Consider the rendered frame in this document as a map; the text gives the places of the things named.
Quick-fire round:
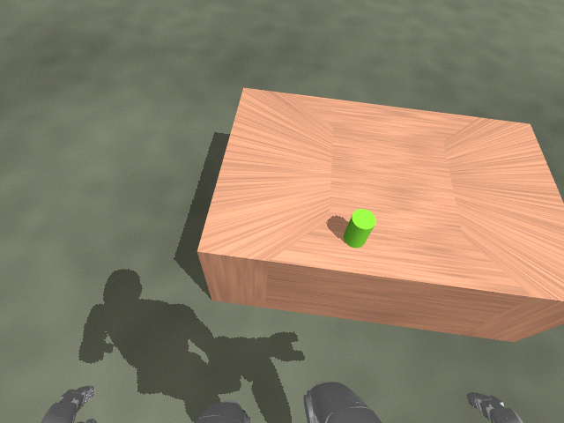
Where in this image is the left robot hand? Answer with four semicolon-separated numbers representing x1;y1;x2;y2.
41;386;97;423

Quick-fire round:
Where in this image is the can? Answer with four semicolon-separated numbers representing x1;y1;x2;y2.
344;209;376;248

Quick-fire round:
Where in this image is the right robot hand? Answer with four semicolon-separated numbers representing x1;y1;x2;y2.
467;393;523;423

